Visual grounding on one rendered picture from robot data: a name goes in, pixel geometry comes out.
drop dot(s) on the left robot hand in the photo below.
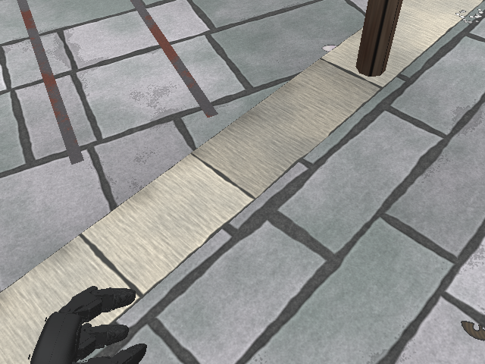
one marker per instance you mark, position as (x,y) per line
(64,340)

